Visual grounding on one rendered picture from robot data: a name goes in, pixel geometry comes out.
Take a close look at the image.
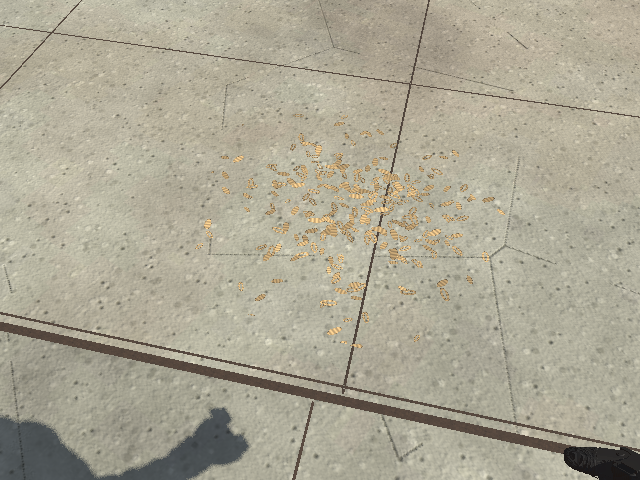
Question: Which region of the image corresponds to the right robot hand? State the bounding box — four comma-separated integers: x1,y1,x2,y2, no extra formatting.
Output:
563,447,640,480

